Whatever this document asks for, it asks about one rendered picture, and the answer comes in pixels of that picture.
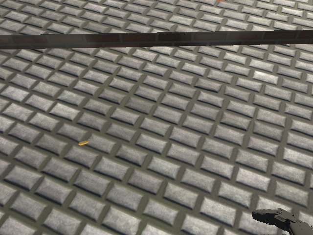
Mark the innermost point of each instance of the right robot hand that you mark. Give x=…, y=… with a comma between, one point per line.
x=284, y=220

